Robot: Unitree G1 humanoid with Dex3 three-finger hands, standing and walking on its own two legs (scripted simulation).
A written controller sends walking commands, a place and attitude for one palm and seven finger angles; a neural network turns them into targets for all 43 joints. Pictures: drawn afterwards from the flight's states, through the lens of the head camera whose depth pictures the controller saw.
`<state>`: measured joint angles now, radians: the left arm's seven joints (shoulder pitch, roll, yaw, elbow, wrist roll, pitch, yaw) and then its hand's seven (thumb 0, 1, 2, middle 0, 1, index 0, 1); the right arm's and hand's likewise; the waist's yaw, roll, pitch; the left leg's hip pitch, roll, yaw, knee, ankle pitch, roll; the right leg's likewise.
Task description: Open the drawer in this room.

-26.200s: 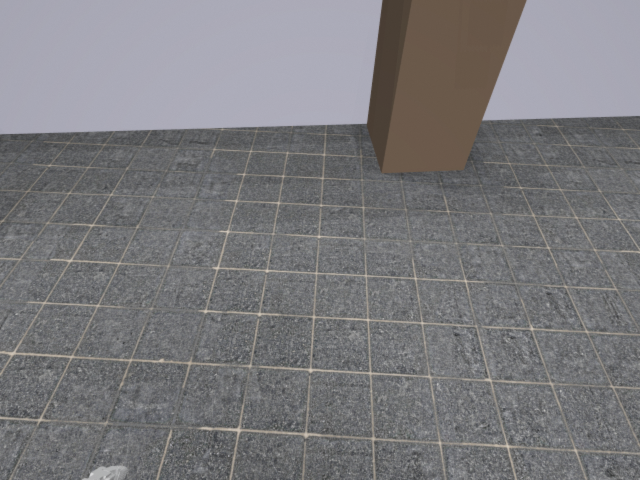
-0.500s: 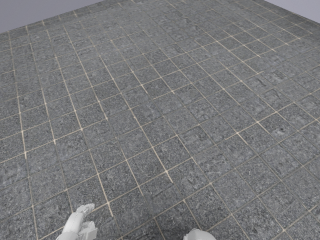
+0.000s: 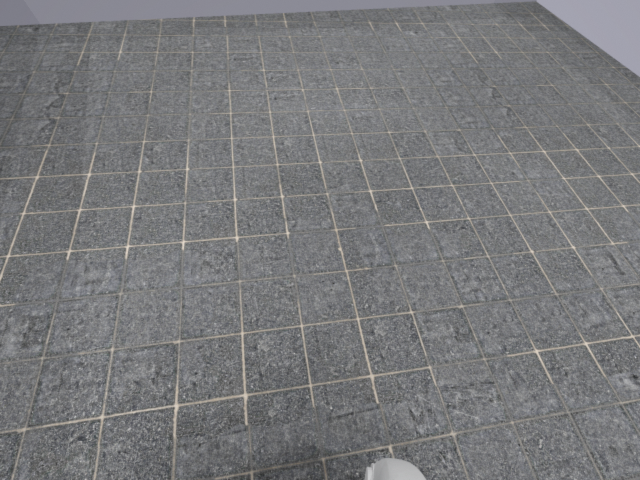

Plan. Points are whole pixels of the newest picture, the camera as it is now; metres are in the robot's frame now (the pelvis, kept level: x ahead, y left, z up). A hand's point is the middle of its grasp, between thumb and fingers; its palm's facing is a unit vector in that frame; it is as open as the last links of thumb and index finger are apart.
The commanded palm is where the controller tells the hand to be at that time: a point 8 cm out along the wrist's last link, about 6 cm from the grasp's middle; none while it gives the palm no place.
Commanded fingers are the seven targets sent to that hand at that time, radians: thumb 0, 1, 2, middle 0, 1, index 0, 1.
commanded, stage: turn to face it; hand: left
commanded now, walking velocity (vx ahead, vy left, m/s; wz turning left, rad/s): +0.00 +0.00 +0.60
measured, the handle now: out of the picture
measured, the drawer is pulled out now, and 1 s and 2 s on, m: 0.00 0.00 0.00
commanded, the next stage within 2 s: none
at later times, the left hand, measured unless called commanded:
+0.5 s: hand out of the picture +0.03 +0.13 -0.14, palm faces +0.31 -0.91 -0.28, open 7.4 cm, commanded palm none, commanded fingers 0.00 0.90 0.90 -0.20 -0.30 -0.20 -0.30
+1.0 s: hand out of the picture -0.18 +0.14 -0.18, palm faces +0.64 -0.72 -0.28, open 7.4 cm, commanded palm none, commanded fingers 0.00 0.90 0.90 -0.20 -0.30 -0.20 -0.30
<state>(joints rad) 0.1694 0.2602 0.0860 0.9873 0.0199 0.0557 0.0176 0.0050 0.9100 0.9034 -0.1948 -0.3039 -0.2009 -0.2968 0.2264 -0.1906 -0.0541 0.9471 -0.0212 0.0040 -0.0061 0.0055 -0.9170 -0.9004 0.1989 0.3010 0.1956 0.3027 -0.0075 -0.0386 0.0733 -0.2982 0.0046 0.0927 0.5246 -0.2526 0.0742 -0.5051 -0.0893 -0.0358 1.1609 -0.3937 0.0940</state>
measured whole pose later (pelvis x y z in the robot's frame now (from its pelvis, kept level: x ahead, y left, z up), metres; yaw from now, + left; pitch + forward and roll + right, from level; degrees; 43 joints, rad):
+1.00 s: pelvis -0.06 -0.07 +0.00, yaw +39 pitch +1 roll -1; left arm 0.22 0.30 0.07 0.96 0.02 0.07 0.01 0.01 0.91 0.90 -0.20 -0.30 -0.20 -0.30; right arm 0.11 -0.22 -0.05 0.91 -0.02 0.02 0.01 0.00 -0.91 -0.90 0.20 0.30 0.20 0.30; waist 0.03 -0.05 0.09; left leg -0.23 0.00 0.04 0.56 -0.34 0.03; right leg -0.45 -0.14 -0.11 1.04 -0.50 0.09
